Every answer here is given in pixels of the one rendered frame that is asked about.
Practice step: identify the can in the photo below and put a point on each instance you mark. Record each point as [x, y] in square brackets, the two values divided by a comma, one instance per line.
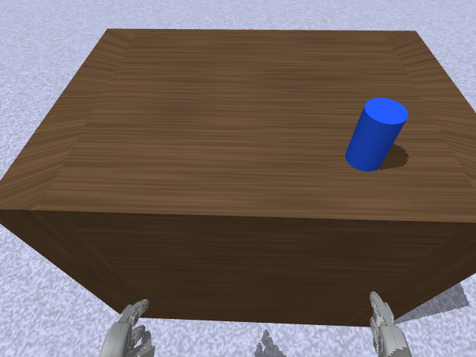
[378, 126]

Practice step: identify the left robot hand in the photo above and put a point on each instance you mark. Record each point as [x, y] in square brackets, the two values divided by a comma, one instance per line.
[121, 338]

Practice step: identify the right robot hand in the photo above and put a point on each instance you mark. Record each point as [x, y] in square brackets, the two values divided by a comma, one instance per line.
[388, 340]

